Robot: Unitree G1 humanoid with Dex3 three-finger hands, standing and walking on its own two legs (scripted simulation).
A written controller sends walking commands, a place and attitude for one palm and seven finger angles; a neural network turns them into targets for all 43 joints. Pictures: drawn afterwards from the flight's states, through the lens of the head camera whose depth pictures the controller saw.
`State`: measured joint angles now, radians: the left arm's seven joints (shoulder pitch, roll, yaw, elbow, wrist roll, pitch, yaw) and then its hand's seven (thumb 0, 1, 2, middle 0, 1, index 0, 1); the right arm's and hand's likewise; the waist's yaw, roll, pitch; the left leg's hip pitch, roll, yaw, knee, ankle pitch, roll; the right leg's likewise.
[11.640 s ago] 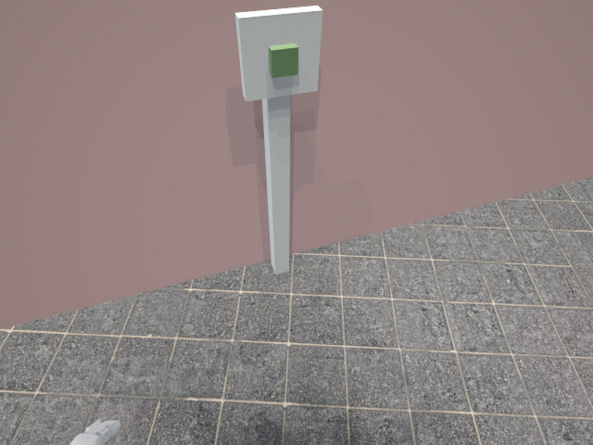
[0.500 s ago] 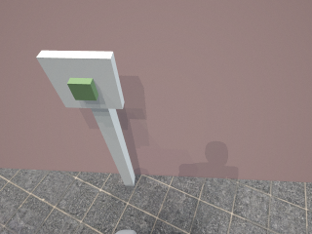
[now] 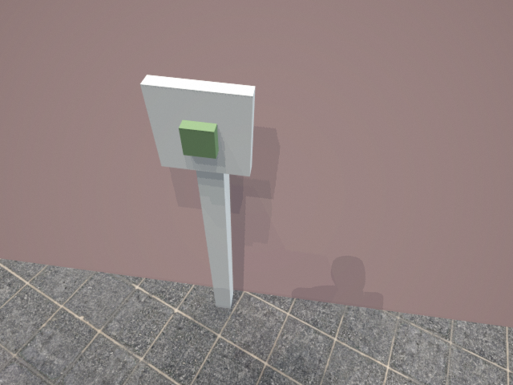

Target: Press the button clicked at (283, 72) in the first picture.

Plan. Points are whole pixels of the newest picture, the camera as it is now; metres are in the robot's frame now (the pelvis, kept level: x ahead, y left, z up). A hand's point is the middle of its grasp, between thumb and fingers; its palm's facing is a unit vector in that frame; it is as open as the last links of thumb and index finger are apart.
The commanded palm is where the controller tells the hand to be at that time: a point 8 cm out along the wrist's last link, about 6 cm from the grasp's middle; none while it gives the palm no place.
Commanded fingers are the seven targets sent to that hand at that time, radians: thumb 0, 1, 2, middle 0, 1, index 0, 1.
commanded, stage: come to a stop and stand still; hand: left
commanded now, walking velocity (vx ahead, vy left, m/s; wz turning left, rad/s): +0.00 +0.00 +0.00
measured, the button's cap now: (200, 138) +0.48 +0.15 +0.12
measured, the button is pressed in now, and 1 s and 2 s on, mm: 0 0 0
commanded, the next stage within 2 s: look again from close up in 0.40 s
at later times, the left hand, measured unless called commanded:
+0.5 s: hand out of the picture -0.04 +0.16 -0.18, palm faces +0.01 -0.99 -0.14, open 7.3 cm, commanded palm none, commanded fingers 0.00 0.90 0.90 -0.20 -0.30 -0.20 -0.30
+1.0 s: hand out of the picture +0.01 +0.17 -0.18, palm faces +0.00 -0.98 -0.19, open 7.3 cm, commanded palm none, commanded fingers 0.00 0.90 0.90 -0.20 -0.30 -0.20 -0.30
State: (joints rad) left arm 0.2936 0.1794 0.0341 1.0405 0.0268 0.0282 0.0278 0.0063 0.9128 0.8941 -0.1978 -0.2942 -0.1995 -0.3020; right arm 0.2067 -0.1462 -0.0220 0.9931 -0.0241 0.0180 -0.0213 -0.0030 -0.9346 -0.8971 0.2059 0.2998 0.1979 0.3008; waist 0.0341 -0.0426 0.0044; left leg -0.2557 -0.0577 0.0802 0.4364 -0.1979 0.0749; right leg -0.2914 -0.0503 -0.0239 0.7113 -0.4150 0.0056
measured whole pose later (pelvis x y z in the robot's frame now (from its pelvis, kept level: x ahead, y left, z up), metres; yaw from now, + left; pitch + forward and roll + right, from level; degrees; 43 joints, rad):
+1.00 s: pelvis +0.00 +0.01 +0.00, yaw -1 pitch +0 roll +0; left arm 0.31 0.14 -0.02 1.09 0.02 -0.03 0.05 0.00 0.91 0.89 -0.20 -0.29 -0.20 -0.30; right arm 0.27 -0.17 0.01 1.09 -0.01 -0.03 -0.02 0.01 -0.92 -0.90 0.20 0.30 0.19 0.30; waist 0.00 -0.01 0.00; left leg -0.24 -0.05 0.09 0.47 -0.23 0.08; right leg -0.15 -0.03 -0.02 0.49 -0.33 0.01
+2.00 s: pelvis -0.01 -0.03 -0.04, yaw +1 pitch +8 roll +0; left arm 0.48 0.25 0.27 -0.09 -0.34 -0.29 -0.28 0.02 0.90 0.89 -1.19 -1.37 -1.19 -1.38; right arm 0.32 -0.22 -0.01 0.58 0.04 -0.17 -0.07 0.02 -0.90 -0.90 0.21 0.30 0.20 0.30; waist -0.02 0.03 -0.11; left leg -0.61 0.02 0.03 0.86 -0.38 0.02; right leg -0.52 0.04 -0.07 0.85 -0.47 -0.05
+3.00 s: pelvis -0.02 +0.00 -0.01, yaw +2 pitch -2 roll -1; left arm 0.25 0.31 0.26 -0.16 -0.31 0.00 -0.28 0.02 0.90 0.89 -1.30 -1.50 -1.30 -1.50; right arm 0.26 -0.26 0.06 0.61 0.05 -0.24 -0.07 0.01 -0.90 -0.90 0.21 0.30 0.20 0.30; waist 0.02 0.03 -0.04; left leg -0.32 -0.03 0.03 0.59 -0.24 0.06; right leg -0.21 0.01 -0.08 0.56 -0.32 -0.02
